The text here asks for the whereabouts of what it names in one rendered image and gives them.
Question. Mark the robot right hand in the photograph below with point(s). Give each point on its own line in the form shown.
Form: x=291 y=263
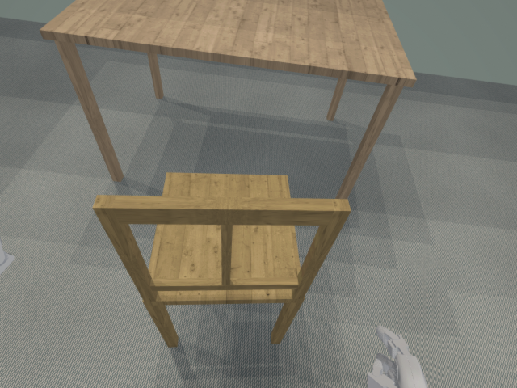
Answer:
x=404 y=372

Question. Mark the chair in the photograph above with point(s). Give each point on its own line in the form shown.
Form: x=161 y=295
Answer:
x=222 y=239

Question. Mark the table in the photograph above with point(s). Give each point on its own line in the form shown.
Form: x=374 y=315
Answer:
x=344 y=39

